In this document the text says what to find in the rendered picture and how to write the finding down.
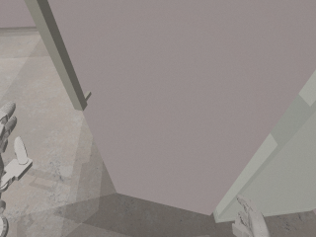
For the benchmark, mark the robot left hand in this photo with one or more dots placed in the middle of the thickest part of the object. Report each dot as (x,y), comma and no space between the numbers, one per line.
(17,168)

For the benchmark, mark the handle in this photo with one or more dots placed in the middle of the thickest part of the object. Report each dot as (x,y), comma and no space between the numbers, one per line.
(52,39)

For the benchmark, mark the robot right hand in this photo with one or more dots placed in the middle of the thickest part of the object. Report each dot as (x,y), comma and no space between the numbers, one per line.
(255,223)

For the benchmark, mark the fridge door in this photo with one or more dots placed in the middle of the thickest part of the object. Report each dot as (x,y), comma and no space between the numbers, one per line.
(184,92)

